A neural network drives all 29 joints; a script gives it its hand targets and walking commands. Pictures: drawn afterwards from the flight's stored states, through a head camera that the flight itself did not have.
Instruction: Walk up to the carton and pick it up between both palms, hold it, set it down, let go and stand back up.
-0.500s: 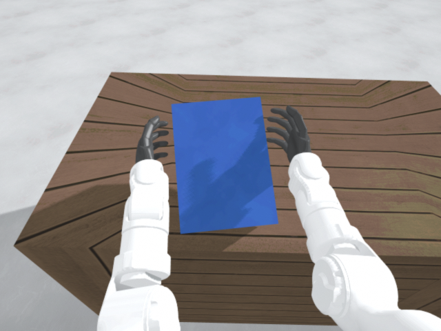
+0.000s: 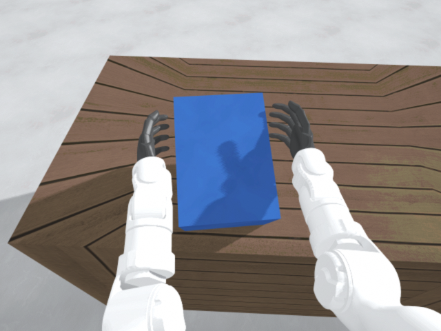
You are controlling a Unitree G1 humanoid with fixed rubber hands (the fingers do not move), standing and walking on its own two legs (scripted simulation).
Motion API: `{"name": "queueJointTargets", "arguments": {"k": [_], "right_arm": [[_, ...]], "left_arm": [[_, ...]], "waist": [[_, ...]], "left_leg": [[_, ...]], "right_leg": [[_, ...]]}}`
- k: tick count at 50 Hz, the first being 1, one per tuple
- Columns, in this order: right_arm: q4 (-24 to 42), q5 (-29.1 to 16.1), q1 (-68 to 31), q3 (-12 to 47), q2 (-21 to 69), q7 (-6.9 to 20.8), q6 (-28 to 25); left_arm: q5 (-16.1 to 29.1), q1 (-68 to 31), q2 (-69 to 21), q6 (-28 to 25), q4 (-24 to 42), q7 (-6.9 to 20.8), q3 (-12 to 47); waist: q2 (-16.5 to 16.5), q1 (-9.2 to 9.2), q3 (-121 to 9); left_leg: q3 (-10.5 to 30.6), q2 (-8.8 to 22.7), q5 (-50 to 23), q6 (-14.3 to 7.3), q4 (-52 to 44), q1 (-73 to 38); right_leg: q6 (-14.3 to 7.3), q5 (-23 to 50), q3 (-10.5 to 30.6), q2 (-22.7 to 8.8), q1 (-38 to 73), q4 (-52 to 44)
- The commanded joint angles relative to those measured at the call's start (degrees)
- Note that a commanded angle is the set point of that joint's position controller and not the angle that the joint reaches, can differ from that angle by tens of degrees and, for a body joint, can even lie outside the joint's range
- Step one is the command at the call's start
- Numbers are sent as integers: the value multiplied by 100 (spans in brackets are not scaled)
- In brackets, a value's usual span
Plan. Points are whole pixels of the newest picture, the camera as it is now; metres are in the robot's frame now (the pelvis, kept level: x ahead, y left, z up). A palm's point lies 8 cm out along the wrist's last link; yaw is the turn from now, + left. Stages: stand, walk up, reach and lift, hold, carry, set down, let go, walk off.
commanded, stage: set down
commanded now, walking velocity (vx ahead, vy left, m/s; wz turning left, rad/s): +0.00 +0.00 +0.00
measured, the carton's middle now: (221, 165) +0.44 +0.04 +0.02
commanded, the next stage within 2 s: none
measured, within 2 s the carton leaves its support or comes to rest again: rests again in 1.10 s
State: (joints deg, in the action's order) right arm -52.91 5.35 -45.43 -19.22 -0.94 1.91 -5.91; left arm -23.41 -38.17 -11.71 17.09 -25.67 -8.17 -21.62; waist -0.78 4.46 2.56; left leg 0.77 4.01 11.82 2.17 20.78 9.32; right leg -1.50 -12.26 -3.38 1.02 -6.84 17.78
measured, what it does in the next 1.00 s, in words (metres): stands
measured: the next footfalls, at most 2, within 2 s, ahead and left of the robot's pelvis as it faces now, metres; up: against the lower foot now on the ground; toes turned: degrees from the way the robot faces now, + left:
none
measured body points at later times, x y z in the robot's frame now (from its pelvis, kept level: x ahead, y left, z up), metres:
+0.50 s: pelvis +0.02 -0.02 +0.00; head +0.11 -0.02 +0.44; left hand +0.42 +0.17 +0.07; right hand +0.48 -0.10 +0.07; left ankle -0.02 +0.15 -0.74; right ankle -0.03 -0.10 -0.75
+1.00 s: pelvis +0.02 -0.01 +0.00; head +0.12 -0.02 +0.44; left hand +0.40 +0.18 +0.05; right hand +0.48 -0.09 +0.04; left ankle -0.02 +0.15 -0.74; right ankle -0.03 -0.10 -0.75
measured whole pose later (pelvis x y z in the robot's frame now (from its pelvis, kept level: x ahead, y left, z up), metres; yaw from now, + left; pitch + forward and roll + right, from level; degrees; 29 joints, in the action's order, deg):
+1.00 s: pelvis +0.02 -0.01 +0.00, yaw +0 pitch +15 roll +1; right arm -62.6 9.7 -47.9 -19.2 -0.2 -1.8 -20.8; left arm -23.4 -33.1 -13.2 -0.6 -28.5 -9.6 -24.6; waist -0.8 7.6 -2.4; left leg -0.7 4.2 9.1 2.2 20.8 23.0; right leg -2.9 -11.9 -3.5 1.0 -20.4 17.7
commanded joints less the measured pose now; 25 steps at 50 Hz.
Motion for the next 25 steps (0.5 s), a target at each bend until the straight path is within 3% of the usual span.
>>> {"name": "queueJointTargets", "arguments": {"k": [1, 7, 12, 20, 25], "right_arm": [[-429, 707, -3107, 1072, 1890, 738, -215], [-588, 811, -3091, 1064, 1994, 691, -348], [-648, 901, -3021, 1145, 2159, 591, -535], [-609, 1122, -2859, 1444, 2472, 406, -793], [-674, 1179, -2741, 1570, 2523, 336, -992]], "left_arm": [[-84, -2053, -2675, -219, 114, 463, 928], [-48, -1990, -2766, -391, 13, 470, 954], [0, -1870, -2815, -602, -97, 520, 1010], [82, -1791, -2735, -983, -505, 649, 982], [92, -1640, -2815, -1209, -634, 678, 1062]], "waist": [[257, 469, -2649], [190, 480, -2906], [84, 458, -3101], [-283, 444, -3186], [-287, 421, -3383]], "left_leg": [[-534, -152, -4009, -26, 254, -1148], [-552, -152, -4277, -48, 373, -1070], [-577, -186, -4263, -81, 395, -811], [-738, -405, -3005, -311, -11, 868], [-758, -400, -2965, -317, -84, 1255]], "right_leg": [[-162, 1750, -331, 271, -827, -138], [-158, 2126, -300, 255, -876, -76], [-79, 2852, -260, 189, -657, 73], [174, 4556, -132, -107, 586, 603], [214, 5119, -156, -147, 857, 798]]}}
